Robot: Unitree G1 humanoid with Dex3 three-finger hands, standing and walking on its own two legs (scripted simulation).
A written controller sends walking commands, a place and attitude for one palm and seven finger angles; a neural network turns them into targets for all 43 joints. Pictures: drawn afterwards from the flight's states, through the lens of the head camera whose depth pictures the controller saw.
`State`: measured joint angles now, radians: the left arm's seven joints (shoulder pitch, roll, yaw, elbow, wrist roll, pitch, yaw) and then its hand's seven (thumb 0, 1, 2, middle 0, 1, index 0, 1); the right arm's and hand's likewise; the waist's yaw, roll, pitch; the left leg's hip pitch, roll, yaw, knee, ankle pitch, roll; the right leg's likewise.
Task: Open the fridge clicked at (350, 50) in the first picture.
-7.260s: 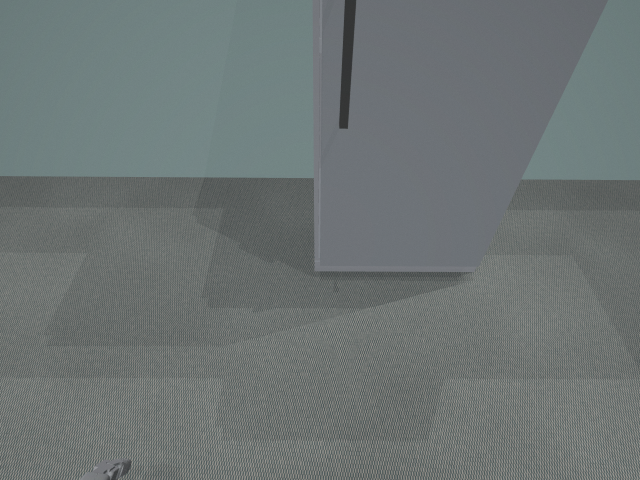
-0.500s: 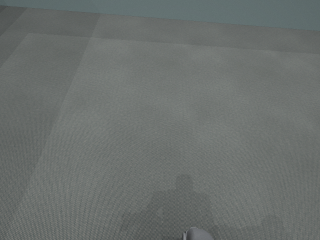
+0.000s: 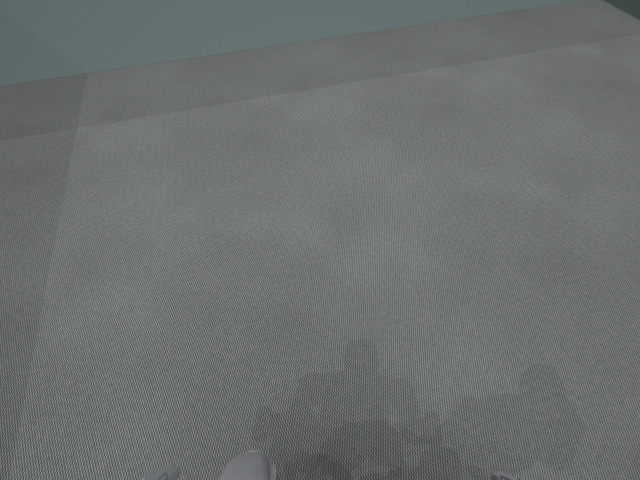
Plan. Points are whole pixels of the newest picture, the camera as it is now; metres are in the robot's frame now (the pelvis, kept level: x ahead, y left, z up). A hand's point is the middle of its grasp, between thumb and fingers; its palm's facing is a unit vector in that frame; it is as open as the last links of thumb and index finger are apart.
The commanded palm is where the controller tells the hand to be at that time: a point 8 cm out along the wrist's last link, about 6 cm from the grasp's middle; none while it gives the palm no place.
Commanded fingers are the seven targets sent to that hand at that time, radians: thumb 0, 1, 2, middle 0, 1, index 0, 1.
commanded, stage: turn to face it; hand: left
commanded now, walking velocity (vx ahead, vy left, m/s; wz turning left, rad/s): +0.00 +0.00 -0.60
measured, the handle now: out of the picture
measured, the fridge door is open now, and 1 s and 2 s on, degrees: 0 0 0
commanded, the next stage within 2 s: none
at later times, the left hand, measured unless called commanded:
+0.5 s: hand out of the picture +0.11 +0.25 -0.17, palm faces -0.25 -0.95 -0.21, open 7.4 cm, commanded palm none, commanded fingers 0.00 0.90 0.90 -0.20 -0.30 -0.20 -0.30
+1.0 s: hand (253, 470) +0.16 +0.11 -0.14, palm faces -0.55 -0.80 -0.26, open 7.4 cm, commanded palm none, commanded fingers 0.00 0.90 0.90 -0.20 -0.30 -0.20 -0.30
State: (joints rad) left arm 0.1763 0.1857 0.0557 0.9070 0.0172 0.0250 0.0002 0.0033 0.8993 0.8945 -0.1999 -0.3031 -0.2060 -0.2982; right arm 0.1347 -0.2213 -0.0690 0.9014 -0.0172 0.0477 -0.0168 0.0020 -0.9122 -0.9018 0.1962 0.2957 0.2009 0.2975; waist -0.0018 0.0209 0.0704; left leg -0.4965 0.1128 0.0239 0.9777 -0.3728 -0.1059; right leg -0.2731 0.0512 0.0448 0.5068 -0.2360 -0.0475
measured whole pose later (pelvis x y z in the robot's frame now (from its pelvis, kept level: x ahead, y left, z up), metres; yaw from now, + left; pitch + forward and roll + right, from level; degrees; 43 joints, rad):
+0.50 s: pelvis +0.00 +0.06 +0.01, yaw -19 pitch +0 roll -3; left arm 0.23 0.26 0.11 0.94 0.02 0.10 -0.02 0.01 0.91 0.90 -0.19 -0.30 -0.20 -0.30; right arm 0.24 -0.16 -0.05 0.92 -0.02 0.01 -0.02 0.00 -0.91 -0.90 0.20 0.30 0.21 0.30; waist 0.00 -0.02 0.07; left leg -0.22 0.13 0.28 0.48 -0.26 0.04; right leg -0.44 -0.06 -0.01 1.06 -0.41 0.09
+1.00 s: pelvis -0.04 +0.01 +0.00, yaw -36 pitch +0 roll +1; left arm 0.17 0.18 0.05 0.90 0.01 0.02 0.00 0.00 0.90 0.89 -0.20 -0.30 -0.21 -0.30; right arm 0.19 -0.24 -0.08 0.92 -0.02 0.06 -0.01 0.00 -0.91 -0.90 0.20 0.30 0.20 0.30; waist -0.02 0.04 0.07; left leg -0.50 0.12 0.03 1.04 -0.36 -0.11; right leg -0.24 0.05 0.04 0.48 -0.24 -0.06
